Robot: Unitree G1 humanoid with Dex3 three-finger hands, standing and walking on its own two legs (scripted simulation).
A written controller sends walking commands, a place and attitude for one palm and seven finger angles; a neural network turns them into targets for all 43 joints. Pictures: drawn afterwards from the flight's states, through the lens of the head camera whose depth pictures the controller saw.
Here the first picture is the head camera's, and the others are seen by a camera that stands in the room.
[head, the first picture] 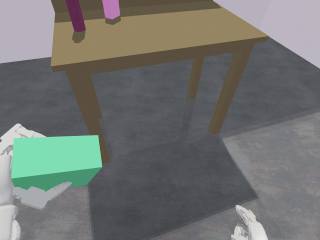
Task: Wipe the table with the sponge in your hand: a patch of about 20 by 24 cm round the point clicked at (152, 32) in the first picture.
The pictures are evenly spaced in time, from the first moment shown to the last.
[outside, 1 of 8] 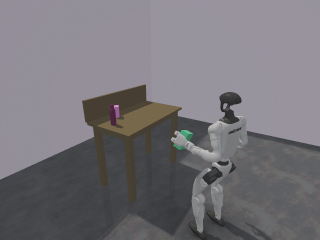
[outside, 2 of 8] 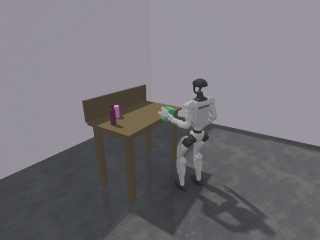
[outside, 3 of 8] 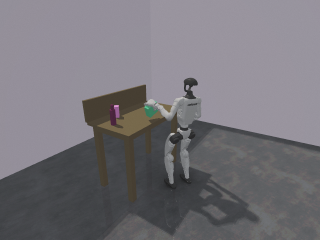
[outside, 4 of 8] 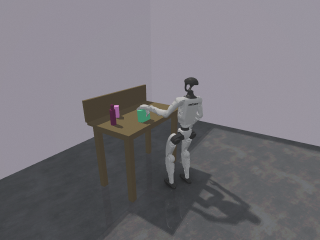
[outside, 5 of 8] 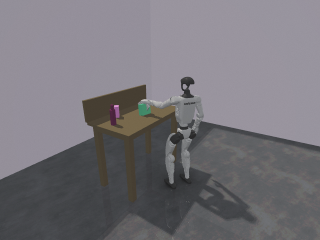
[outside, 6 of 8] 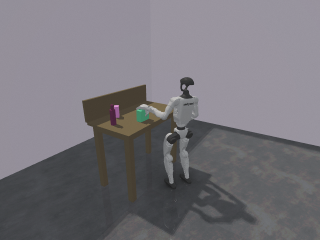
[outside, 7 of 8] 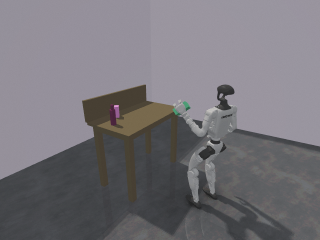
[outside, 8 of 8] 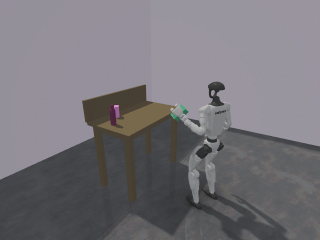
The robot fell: no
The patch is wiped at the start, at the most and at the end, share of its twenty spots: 0.00 0.95 0.95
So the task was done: yes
